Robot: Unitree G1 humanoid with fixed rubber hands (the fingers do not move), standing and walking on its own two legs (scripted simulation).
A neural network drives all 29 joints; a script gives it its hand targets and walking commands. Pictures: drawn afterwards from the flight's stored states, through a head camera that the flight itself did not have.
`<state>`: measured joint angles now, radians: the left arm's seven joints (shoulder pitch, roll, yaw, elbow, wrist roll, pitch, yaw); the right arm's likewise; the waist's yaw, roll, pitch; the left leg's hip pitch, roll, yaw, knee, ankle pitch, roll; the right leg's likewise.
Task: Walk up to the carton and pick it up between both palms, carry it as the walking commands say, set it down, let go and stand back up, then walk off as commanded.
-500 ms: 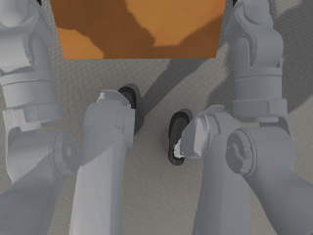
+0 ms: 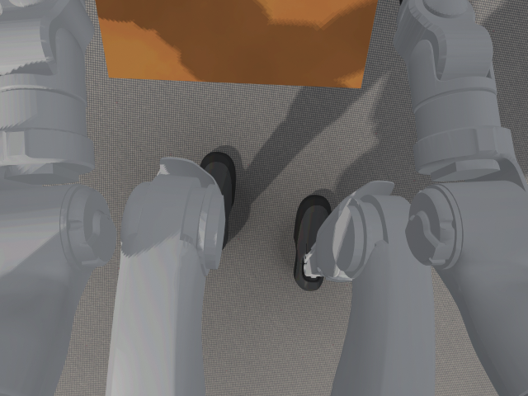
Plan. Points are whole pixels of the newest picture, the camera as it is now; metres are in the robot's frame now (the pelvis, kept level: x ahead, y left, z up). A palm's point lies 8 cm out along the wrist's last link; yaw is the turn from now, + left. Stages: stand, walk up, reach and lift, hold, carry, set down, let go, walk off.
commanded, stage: set down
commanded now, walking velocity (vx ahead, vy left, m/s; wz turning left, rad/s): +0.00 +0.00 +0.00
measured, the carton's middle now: out of the picture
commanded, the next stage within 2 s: none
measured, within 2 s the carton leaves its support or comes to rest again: rests again in 0.48 s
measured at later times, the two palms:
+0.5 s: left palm out of the picture +0.54 +0.29 -0.17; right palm out of the picture +0.59 -0.08 -0.18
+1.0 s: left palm out of the picture +0.55 +0.29 -0.19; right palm out of the picture +0.60 -0.08 -0.20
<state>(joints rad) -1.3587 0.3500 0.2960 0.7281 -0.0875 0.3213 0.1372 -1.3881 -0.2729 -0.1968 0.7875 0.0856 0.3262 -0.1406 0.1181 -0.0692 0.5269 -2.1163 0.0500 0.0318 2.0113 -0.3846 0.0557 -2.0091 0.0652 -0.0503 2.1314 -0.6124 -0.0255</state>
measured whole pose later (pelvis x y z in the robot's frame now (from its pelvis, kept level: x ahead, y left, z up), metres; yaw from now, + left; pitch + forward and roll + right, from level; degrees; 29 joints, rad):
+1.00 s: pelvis +0.02 +0.00 -0.05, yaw -1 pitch +30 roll +0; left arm -1.46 0.45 0.32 0.91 -0.13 0.22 0.00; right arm -1.50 -0.28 -0.21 0.91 0.11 0.21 -0.07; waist 0.13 -0.05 0.52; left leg -2.27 0.07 0.03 2.19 -0.44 0.06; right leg -2.16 0.09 -0.06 2.30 -0.68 -0.03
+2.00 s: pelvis +0.03 -0.01 -0.06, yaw -1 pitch +29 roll +1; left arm -1.45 0.45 0.32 1.04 -0.17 0.08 -0.04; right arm -1.49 -0.32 -0.10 0.98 0.13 0.13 -0.09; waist 0.14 -0.04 0.52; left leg -2.27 0.07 0.03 2.23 -0.46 0.04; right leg -2.16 0.09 -0.06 2.35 -0.70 -0.04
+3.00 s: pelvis +0.03 +0.00 +0.00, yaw +0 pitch +30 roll +0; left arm -1.18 0.50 0.29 0.60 -0.25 0.28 0.01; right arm -1.31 -0.43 -0.08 0.62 0.22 0.34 -0.14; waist 0.13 -0.05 0.53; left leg -2.13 0.04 0.03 2.07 -0.47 0.04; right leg -2.01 0.07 -0.04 2.18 -0.71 -0.03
